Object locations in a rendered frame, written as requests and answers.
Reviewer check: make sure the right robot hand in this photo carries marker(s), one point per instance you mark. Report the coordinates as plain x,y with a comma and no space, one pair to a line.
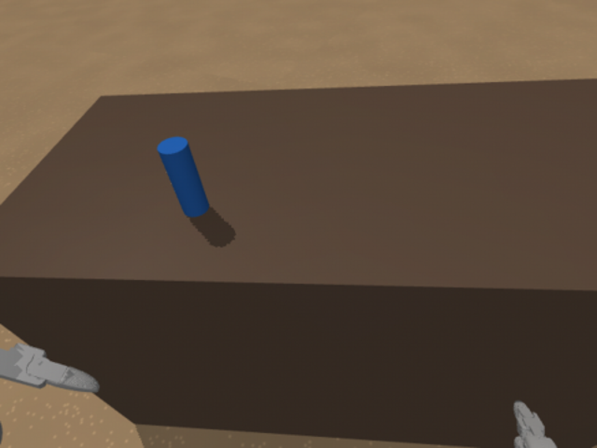
530,428

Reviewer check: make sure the left robot hand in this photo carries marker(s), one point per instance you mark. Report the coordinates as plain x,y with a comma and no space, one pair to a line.
29,365

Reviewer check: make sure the can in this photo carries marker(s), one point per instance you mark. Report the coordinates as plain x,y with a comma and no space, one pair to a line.
182,171

